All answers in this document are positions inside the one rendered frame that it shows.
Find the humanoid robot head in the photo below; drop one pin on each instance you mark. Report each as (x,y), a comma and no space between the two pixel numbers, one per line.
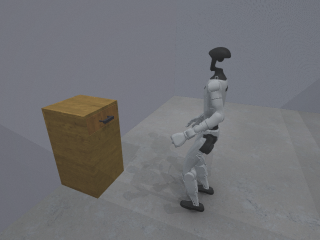
(218,54)

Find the robot right hand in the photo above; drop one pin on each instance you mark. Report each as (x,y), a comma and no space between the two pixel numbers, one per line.
(195,119)

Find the left robot forearm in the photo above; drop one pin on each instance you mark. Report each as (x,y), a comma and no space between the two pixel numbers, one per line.
(209,123)

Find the cabinet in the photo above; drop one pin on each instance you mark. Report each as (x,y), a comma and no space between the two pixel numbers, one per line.
(86,163)

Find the robot left hand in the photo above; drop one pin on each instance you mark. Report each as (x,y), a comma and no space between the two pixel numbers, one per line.
(178,139)

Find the left robot upper arm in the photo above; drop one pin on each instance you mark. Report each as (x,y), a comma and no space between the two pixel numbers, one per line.
(215,91)

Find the robot left foot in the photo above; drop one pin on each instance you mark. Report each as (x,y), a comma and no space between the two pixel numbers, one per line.
(189,205)

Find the handle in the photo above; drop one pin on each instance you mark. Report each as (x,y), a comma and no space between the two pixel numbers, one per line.
(107,119)

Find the right robot forearm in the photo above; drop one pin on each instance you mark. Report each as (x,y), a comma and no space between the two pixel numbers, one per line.
(201,116)

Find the drawer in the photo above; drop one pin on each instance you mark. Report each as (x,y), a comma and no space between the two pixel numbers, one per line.
(93,123)

